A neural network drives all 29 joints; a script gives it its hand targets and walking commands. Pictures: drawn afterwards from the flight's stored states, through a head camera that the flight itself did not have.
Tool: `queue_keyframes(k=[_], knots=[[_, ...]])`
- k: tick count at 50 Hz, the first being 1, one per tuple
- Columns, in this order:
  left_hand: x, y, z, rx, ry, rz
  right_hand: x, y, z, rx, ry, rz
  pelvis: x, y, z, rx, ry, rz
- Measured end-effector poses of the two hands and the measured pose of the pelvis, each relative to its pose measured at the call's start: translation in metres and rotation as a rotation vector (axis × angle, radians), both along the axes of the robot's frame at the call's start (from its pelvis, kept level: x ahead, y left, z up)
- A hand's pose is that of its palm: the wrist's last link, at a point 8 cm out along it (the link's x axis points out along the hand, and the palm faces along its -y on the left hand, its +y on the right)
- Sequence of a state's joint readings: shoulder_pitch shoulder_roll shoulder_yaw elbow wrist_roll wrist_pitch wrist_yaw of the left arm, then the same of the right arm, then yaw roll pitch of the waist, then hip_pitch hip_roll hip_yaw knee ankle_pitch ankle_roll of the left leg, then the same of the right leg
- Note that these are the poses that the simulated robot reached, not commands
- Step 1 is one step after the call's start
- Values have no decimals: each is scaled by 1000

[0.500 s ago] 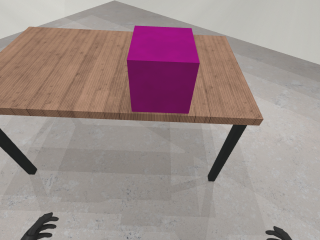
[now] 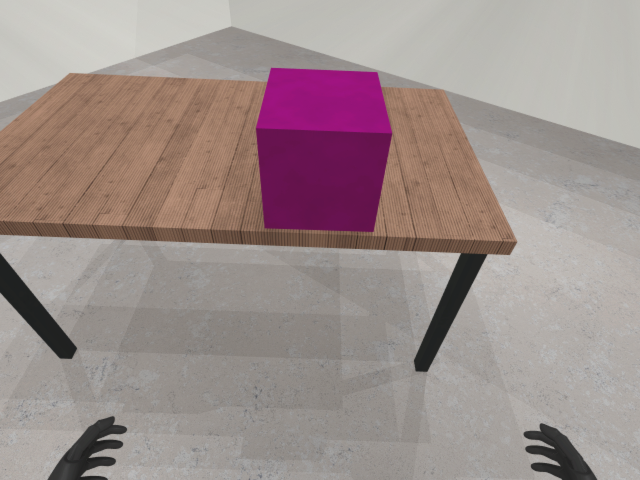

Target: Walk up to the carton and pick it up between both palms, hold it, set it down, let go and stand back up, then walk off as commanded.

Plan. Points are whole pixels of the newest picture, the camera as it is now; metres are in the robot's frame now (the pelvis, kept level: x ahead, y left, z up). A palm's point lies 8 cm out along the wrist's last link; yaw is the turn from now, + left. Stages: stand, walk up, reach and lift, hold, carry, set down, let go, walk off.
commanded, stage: stand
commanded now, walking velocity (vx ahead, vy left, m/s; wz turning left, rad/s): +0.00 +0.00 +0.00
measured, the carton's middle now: (321, 149) +0.77 +0.01 +0.02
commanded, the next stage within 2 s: none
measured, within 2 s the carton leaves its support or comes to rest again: neither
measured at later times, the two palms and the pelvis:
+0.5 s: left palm out of the picture +0.13 +0.31 -0.07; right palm out of the picture +0.12 -0.31 -0.06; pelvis -0.02 +0.00 +0.00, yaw +0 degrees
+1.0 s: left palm out of the picture +0.13 +0.31 -0.07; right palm out of the picture +0.12 -0.32 -0.06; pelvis -0.01 +0.00 +0.00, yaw +0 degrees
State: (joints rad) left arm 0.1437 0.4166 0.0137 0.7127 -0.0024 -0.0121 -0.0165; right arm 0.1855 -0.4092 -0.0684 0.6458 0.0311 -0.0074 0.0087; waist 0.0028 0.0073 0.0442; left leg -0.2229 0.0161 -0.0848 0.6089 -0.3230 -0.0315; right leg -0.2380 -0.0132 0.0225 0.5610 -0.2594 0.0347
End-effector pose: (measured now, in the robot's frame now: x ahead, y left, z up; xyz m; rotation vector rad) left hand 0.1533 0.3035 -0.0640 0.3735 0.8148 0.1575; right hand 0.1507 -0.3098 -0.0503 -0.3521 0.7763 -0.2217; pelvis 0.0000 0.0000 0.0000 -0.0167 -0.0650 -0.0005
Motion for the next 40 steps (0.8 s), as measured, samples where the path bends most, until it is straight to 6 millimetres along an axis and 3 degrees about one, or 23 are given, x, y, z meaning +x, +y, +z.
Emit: queue_keyframes(k=[15, 40], knots=[[-28, 1, -3, -4, 22, 14, -26, -4, -4, 5, 11, -16, -20, -2, 0, 3, -24, 0], [-19, 5, -8, -2, 75, 27, -25, -7, -12, 6, 86, -39, -8, -1, 4, 1, 5, -1]])
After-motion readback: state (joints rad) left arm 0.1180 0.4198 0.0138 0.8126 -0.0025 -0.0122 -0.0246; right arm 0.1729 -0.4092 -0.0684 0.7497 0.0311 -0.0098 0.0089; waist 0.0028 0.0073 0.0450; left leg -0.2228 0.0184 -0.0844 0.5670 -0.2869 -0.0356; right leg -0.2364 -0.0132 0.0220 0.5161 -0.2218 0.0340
